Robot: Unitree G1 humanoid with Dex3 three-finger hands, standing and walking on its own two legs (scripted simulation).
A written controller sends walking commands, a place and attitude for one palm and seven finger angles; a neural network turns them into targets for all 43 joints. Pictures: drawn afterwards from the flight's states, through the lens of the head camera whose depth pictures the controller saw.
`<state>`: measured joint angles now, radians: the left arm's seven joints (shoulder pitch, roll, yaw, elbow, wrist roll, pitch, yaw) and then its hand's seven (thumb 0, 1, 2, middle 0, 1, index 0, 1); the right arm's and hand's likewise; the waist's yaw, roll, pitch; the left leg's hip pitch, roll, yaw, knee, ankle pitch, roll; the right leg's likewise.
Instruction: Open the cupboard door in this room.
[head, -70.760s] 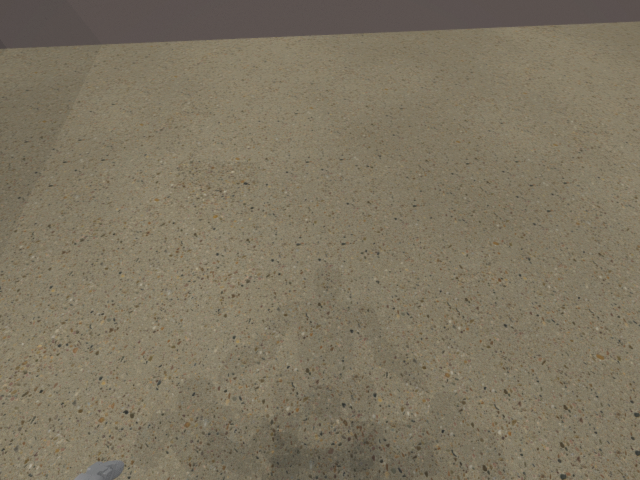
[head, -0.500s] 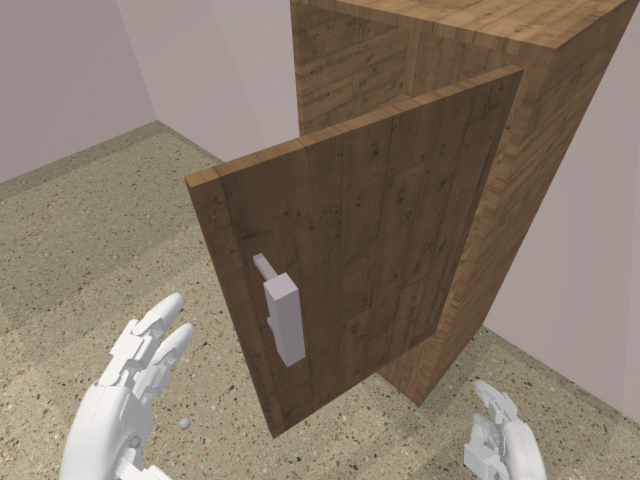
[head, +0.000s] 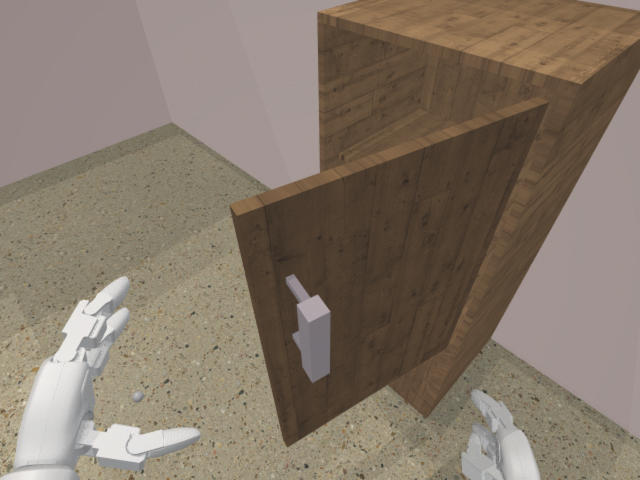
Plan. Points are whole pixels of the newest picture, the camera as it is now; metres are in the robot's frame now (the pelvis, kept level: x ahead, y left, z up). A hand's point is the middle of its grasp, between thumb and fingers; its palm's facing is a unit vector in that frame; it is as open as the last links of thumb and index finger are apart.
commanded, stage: draw the hand back to the body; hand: left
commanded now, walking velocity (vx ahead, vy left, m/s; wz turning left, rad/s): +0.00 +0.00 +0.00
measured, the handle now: (305, 327) +0.27 +0.05 +0.09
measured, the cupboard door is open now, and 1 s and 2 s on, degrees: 76 76 76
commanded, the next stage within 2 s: step back with the hand held close in 0.84 s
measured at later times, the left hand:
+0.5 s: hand (70, 325) +0.20 +0.26 +0.17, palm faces +0.42 -0.81 -0.41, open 8.7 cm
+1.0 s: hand (85, 328) +0.20 +0.24 +0.18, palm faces +0.42 -0.81 -0.41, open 7.4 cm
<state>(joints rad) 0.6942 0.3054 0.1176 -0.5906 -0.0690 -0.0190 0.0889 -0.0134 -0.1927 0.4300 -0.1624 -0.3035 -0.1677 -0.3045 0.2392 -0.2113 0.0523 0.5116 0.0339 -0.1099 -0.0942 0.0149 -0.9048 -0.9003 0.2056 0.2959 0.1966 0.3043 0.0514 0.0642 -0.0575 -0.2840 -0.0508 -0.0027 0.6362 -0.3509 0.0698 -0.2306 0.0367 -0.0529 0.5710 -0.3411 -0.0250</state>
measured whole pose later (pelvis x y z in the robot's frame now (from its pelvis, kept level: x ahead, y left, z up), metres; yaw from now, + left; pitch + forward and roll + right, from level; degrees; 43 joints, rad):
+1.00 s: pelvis +0.01 -0.01 +0.02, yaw -1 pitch -3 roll -1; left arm 0.48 0.36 0.33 -0.44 -0.08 -0.06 0.11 0.01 0.89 0.90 -0.21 -0.30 -0.21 -0.31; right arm 0.20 -0.23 0.02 0.61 0.03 -0.06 -0.07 0.01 -0.91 -0.90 0.21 0.30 0.20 0.30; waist 0.06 0.07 0.00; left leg -0.12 -0.05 0.01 0.43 -0.26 0.06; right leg -0.07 0.04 -0.03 0.38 -0.26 -0.04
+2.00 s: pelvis -0.11 +0.03 +0.02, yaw -3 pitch +4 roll -6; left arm 0.53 0.43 0.44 -0.60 -0.04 -0.20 0.17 0.01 0.89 0.90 -0.20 -0.30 -0.21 -0.31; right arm 0.19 -0.14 0.02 0.64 -0.01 -0.11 -0.04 0.01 -0.90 -0.90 0.21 0.30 0.20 0.30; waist 0.01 -0.01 -0.01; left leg -0.39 0.00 0.02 0.29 0.01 0.10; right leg -0.24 0.06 0.02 0.83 -0.50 0.01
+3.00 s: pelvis -0.28 +0.09 +0.00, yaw -4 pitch -3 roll -1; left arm 0.43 0.39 0.43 -0.49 -0.03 -0.17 0.16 0.01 0.89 0.90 -0.20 -0.30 -0.21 -0.30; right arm 0.23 -0.15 0.01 0.68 -0.01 -0.16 -0.07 0.02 -0.91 -0.90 0.21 0.30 0.20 0.30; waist -0.03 -0.08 0.03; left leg -0.29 -0.03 0.05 0.57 -0.23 0.07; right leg -0.37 0.02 0.01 0.96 -0.45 0.00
